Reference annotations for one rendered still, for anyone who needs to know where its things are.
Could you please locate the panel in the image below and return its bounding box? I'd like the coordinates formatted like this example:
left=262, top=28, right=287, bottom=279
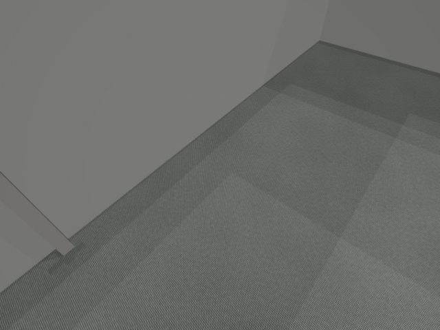
left=0, top=172, right=75, bottom=256

